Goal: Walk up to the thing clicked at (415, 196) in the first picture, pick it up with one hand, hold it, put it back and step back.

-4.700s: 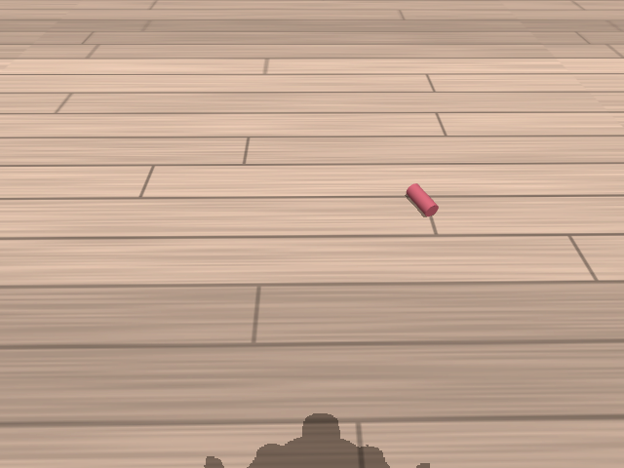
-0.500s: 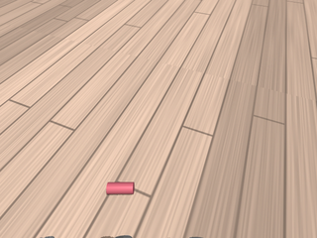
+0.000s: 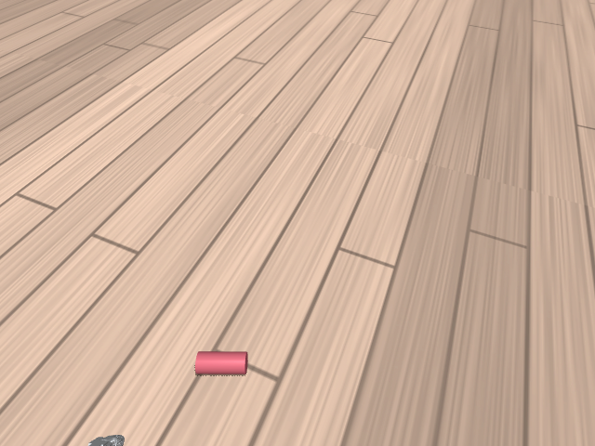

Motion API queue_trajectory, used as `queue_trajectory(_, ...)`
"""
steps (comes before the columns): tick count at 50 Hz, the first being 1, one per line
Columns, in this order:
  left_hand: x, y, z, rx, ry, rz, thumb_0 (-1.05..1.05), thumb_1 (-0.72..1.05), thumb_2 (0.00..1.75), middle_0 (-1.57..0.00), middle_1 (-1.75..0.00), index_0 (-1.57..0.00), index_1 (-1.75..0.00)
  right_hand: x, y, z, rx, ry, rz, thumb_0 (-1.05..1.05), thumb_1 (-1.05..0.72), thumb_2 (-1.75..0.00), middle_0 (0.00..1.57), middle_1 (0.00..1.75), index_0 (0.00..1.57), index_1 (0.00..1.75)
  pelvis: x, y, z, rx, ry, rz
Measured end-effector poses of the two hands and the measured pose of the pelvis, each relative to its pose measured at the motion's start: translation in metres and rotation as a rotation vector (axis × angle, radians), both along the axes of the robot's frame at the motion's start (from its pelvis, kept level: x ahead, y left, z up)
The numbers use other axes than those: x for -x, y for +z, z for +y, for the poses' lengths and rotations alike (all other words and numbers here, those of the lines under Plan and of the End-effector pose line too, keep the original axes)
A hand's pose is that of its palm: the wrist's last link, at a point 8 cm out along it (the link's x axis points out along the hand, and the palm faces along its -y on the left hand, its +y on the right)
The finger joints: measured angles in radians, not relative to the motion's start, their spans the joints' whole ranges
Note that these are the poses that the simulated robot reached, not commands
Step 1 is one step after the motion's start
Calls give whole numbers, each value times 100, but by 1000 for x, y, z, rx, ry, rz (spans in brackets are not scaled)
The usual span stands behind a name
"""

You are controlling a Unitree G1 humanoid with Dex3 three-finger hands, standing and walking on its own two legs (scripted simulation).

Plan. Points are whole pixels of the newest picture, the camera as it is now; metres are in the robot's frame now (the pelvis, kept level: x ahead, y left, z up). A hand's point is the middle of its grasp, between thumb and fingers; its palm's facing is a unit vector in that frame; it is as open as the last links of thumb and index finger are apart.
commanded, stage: walk up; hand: left
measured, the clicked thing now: (222, 362) +0.48 +0.25 -0.73
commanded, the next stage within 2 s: stand in 0.96 s
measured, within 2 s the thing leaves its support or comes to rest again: neither
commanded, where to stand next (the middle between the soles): +0.08 +0.00 m, yaw +1 degrees
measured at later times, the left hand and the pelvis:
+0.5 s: hand out of the picture +0.08 +0.27 -0.15, palm faces +0.03 -0.95 -0.32, open 7.4 cm; pelvis +0.01 +0.01 +0.01, yaw +1 degrees
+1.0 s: hand out of the picture +0.10 +0.26 -0.14, palm faces +0.04 -0.95 -0.32, open 7.4 cm; pelvis +0.01 +0.01 +0.01, yaw +2 degrees
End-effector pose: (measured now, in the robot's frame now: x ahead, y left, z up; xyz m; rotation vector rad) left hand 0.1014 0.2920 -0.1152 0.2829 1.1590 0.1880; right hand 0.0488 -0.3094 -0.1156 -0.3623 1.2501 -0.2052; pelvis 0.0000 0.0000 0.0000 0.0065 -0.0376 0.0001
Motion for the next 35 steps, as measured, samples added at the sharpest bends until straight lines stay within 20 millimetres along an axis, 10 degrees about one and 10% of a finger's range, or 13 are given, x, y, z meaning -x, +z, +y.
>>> queue_trajectory(35,29,3,17,-1,72,86,0,90,90,-20,-30,-20,-30,-49,7,28,-33,46,-49,0,-90,-90,20,30,21,29,-11,10,11,10,25,4)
